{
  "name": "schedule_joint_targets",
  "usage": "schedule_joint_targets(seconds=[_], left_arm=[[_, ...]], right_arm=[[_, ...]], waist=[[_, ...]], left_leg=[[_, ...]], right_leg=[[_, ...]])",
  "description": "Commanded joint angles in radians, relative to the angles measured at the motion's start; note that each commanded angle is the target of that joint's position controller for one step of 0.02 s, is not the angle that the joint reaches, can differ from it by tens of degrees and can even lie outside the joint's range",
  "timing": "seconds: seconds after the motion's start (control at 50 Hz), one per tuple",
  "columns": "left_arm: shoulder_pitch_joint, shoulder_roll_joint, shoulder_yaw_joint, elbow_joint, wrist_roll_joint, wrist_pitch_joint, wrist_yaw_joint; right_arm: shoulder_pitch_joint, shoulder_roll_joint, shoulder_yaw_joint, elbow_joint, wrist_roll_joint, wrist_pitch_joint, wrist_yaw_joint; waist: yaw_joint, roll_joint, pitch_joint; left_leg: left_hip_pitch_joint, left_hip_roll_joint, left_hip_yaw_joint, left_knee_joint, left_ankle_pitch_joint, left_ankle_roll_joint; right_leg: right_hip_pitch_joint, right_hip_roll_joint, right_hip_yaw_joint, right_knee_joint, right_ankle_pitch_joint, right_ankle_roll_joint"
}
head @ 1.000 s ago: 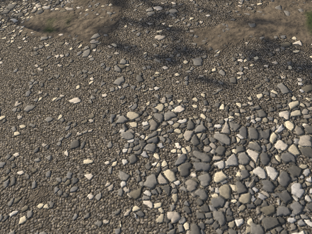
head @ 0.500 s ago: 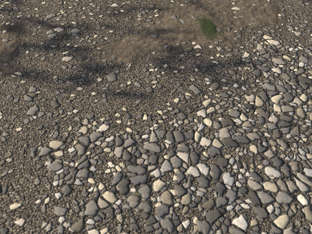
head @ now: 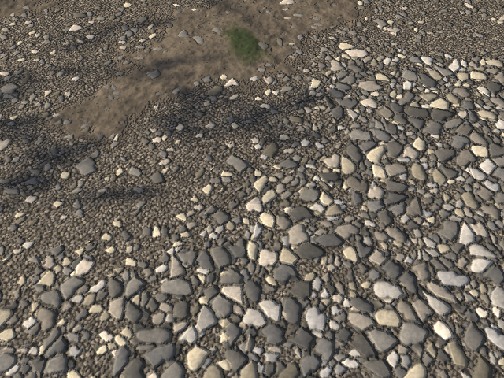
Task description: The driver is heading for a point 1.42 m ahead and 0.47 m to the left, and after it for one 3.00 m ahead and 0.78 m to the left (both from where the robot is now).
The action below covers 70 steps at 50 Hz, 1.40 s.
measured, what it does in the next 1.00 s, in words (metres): walks ahead: left foot, then right foot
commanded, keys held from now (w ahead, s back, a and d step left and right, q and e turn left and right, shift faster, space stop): w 0.78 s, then w+q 0.22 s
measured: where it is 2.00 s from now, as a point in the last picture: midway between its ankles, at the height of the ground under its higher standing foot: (244, 253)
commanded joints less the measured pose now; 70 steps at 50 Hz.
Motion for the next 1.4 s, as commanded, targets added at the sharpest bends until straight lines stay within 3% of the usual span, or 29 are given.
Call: schedule_joint_targets(seconds=[0.02,0.1,0.16,0.22,0.28,0.36,0.4,0.42,0.44,0.46,0.48,0.5,0.52,0.54,0.62,0.76,0.84,0.9,0.94,0.96,0.98,1.0,1.02,1.06,1.1,1.16,1.26,1.34,1.4], left_arm=[[0.132,0.123,0.037,-0.013,0.008,-0.011,0.000],[0.103,0.122,0.040,0.009,0.005,-0.036,0.002],[0.140,0.134,0.042,0.043,0.002,-0.035,0.014],[0.175,0.158,0.046,0.067,-0.002,-0.028,0.024],[0.235,0.181,0.053,0.102,-0.012,-0.021,0.027],[0.248,0.197,0.062,0.132,-0.018,0.003,0.037],[0.222,0.211,0.063,0.134,-0.011,0.016,0.043],[0.226,0.182,0.049,0.127,-0.001,0.021,0.047],[0.332,0.087,0.018,0.094,0.012,0.010,0.043],[0.367,0.051,0.002,0.112,0.001,-0.011,0.036],[0.276,0.154,0.028,0.097,-0.025,-0.028,0.027],[0.181,0.164,0.028,0.065,-0.038,-0.037,0.023],[0.133,0.153,0.026,0.053,-0.023,-0.039,0.026],[0.128,0.151,0.032,0.055,-0.008,-0.031,0.030],[0.174,0.098,0.025,0.068,0.001,0.007,0.038],[-0.062,0.055,0.007,0.007,0.002,-0.010,0.024],[-0.182,0.061,0.007,-0.039,-0.006,-0.025,0.001],[-0.157,0.095,0.019,-0.043,-0.005,-0.039,-0.012],[0.002,0.140,0.045,0.000,-0.002,-0.046,-0.004],[0.161,0.194,0.067,0.032,0.012,-0.047,0.006],[0.286,0.292,0.090,0.042,0.033,-0.040,0.017],[0.311,0.247,0.080,0.052,0.024,-0.032,0.014],[0.253,0.173,0.058,0.047,0.014,-0.030,0.016],[0.137,0.109,0.037,0.049,0.011,-0.028,0.018],[0.047,0.085,0.031,0.050,0.025,-0.040,0.016],[-0.002,0.116,0.046,0.065,0.027,-0.051,0.025],[0.001,0.158,0.060,0.085,0.013,-0.017,0.058],[0.004,0.190,0.074,0.097,-0.019,0.011,0.062],[-0.012,0.181,0.077,0.093,-0.038,0.028,0.063]], right_arm=[[-0.101,-0.120,-0.027,-0.117,-0.014,-0.031,-0.002],[-0.079,-0.070,-0.019,-0.111,-0.021,0.006,0.002],[-0.186,-0.054,-0.010,-0.151,-0.032,0.007,0.001],[-0.300,-0.033,0.003,-0.181,-0.024,-0.005,0.016],[-0.385,-0.040,0.006,-0.215,-0.018,-0.012,0.033],[-0.390,-0.074,-0.003,-0.239,-0.020,-0.020,0.049],[-0.239,-0.119,-0.028,-0.204,-0.023,-0.019,0.040],[-0.075,-0.168,-0.050,-0.161,-0.025,-0.016,0.030],[0.057,-0.269,-0.071,-0.148,-0.048,-0.014,0.020],[0.091,-0.236,-0.062,-0.129,-0.029,-0.011,0.026],[0.042,-0.173,-0.041,-0.138,-0.018,-0.008,0.024],[-0.022,-0.147,-0.033,-0.147,-0.021,-0.005,0.020],[-0.085,-0.126,-0.025,-0.150,-0.029,-0.004,0.020],[-0.123,-0.096,-0.017,-0.157,-0.039,-0.010,0.021],[-0.135,-0.104,-0.021,-0.135,-0.034,-0.031,0.021],[-0.046,-0.148,-0.028,-0.085,-0.021,-0.013,-0.002],[0.034,-0.161,-0.032,-0.047,-0.011,0.011,-0.005],[0.027,-0.180,-0.041,-0.041,-0.007,0.027,-0.016],[-0.006,-0.177,-0.039,-0.046,-0.009,0.034,-0.019],[-0.010,-0.129,-0.021,-0.062,-0.022,0.031,-0.018],[0.070,-0.028,0.009,-0.096,-0.032,0.016,-0.016],[0.106,-0.040,0.011,-0.092,-0.007,0.000,-0.012],[0.036,-0.140,-0.018,-0.097,0.016,-0.002,-0.011],[-0.069,-0.131,-0.024,-0.123,0.004,0.006,-0.013],[-0.045,-0.102,-0.032,-0.119,-0.002,0.037,-0.016],[-0.043,-0.059,-0.030,-0.143,-0.012,0.070,-0.023],[-0.159,-0.029,-0.020,-0.205,-0.024,0.071,0.012],[-0.207,-0.073,-0.042,-0.259,-0.027,0.083,0.039],[-0.068,-0.133,-0.080,-0.242,-0.032,0.086,0.034]], waist=[[0.080,-0.099,-0.067],[0.018,-0.087,-0.030],[0.040,-0.062,0.011],[0.080,-0.065,0.038],[0.111,-0.060,0.058],[0.084,-0.079,0.040],[-0.004,-0.101,-0.066],[-0.075,-0.084,-0.184],[-0.060,0.103,-0.367],[-0.052,0.279,-0.486],[-0.073,0.176,-0.352],[-0.056,0.108,-0.220],[-0.020,0.034,-0.123],[0.013,0.042,-0.087],[0.065,0.066,-0.054],[-0.013,0.041,0.013],[-0.054,0.039,0.047],[-0.014,0.066,0.030],[0.081,0.069,-0.060],[0.150,0.040,-0.198],[0.150,-0.166,-0.368],[0.147,-0.314,-0.455],[0.155,-0.197,-0.295],[0.108,-0.099,-0.112],[0.044,-0.126,-0.034],[0.004,-0.105,-0.013],[0.046,-0.093,-0.046],[0.047,-0.097,-0.055],[-0.032,-0.056,-0.116]], left_leg=[[-0.414,0.084,-0.036,0.093,0.148,0.026],[-0.365,0.094,-0.023,0.000,0.259,-0.009],[-0.413,0.086,-0.018,-0.184,0.404,-0.034],[-0.352,0.047,0.016,-0.396,0.552,-0.027],[-0.340,0.022,0.017,-0.499,0.570,-0.011],[-0.316,-0.007,0.021,-0.573,0.431,0.039],[-0.089,-0.073,0.084,-0.594,0.380,0.079],[0.172,-0.049,0.064,-0.563,0.416,0.115],[0.594,0.214,-0.320,-0.543,0.370,0.249],[0.738,0.334,-0.726,-0.732,0.190,0.349],[0.656,0.305,-0.652,-0.776,0.075,0.296],[0.509,0.269,-0.503,-0.791,0.098,0.257],[0.347,0.231,-0.397,-0.819,0.196,0.237],[0.246,0.195,-0.327,-0.847,0.277,0.224],[0.108,0.155,-0.187,-0.939,0.422,0.246],[0.174,0.108,-0.045,-0.963,0.470,0.196],[0.267,0.151,-0.094,-0.906,0.460,0.196],[0.324,0.184,-0.150,-0.826,0.509,0.172],[0.291,0.135,-0.126,-0.653,0.688,0.137],[0.165,0.077,-0.088,-0.433,0.624,0.101],[-0.191,-0.063,-0.009,-0.056,0.255,0.028],[-0.375,-0.110,-0.090,0.139,-0.151,0.009],[-0.458,-0.049,-0.122,0.219,-0.098,0.009],[-0.433,0.029,-0.079,0.165,0.054,0.007],[-0.319,0.055,-0.079,0.102,0.114,-0.013],[-0.297,0.046,-0.050,0.009,0.162,-0.049],[-0.208,0.022,0.027,-0.325,0.440,-0.041],[-0.189,0.004,0.046,-0.432,0.361,0.002],[0.021,-0.084,0.101,-0.585,0.387,0.073]], right_leg=[[0.371,-0.260,0.368,-0.335,0.039,-0.187],[0.255,-0.226,0.232,-0.420,0.232,-0.203],[0.263,-0.208,0.160,-0.436,0.291,-0.190],[0.252,-0.185,0.103,-0.448,0.254,-0.162],[0.327,-0.224,0.113,-0.431,0.222,-0.158],[0.476,-0.273,0.125,-0.333,0.378,-0.126],[0.485,-0.232,0.087,-0.135,0.706,-0.092],[0.379,-0.178,0.047,0.081,0.689,-0.058],[0.017,-0.063,0.016,0.482,0.305,0.005],[-0.209,0.068,0.121,0.719,-0.349,0.037],[-0.328,0.004,0.187,0.803,-0.336,0.024],[-0.355,-0.048,0.145,0.778,-0.256,0.014],[-0.328,-0.096,0.116,0.704,-0.173,0.015],[-0.274,-0.131,0.118,0.640,-0.118,0.017],[-0.197,-0.158,0.101,0.538,-0.030,0.052],[-0.235,-0.128,0.056,0.122,0.301,0.072],[-0.241,-0.092,0.053,-0.006,0.273,0.061],[-0.171,-0.069,0.067,-0.071,0.180,0.034],[0.078,-0.030,0.028,-0.125,0.159,-0.004],[0.356,-0.107,0.085,-0.071,0.196,-0.051],[0.753,-0.365,0.433,-0.064,0.145,-0.165],[0.824,-0.459,0.742,-0.207,-0.017,-0.245],[0.708,-0.424,0.624,-0.236,-0.105,-0.200],[0.444,-0.345,0.383,-0.298,-0.028,-0.150],[0.270,-0.298,0.216,-0.348,0.248,-0.136],[0.200,-0.288,0.050,-0.356,0.584,-0.149],[0.244,-0.252,-0.116,-0.332,0.593,-0.126],[0.341,-0.302,-0.117,-0.230,0.566,-0.102],[0.322,-0.247,-0.156,0.065,0.620,-0.036]])
Keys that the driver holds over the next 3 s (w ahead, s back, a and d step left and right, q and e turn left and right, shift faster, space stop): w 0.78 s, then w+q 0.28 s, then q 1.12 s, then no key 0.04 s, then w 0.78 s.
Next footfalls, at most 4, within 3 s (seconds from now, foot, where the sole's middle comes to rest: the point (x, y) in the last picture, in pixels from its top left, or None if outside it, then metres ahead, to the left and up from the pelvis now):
0.42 left None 0.42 0.13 -0.77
0.96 right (293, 282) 0.71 -0.10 -0.77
1.42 left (198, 244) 0.85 0.17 -0.77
1.88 right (267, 223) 0.92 -0.04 -0.77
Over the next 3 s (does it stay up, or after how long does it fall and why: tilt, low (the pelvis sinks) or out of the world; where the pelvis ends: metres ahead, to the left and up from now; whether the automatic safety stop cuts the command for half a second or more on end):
stays up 0.99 0.22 0.01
